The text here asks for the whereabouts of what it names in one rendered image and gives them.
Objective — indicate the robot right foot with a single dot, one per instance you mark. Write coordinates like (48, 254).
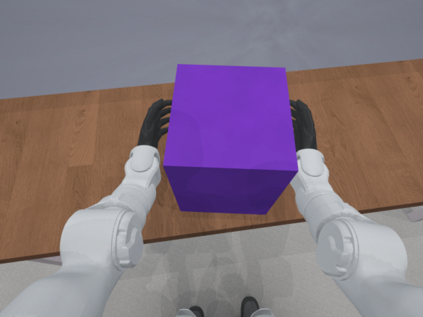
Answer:
(249, 306)

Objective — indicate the left robot forearm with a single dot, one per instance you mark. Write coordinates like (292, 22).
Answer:
(137, 192)

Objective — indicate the robot right hand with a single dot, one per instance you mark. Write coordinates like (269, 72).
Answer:
(304, 127)

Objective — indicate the carton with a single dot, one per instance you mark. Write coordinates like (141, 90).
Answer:
(230, 144)

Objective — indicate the right robot forearm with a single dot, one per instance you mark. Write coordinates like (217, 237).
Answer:
(314, 196)

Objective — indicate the robot left upper arm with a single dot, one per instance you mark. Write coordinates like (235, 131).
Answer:
(98, 245)

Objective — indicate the table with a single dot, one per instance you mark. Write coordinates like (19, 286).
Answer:
(60, 153)

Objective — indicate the robot right upper arm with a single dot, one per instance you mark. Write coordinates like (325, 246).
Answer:
(368, 263)

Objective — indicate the robot left hand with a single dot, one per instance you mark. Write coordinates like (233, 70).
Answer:
(151, 131)

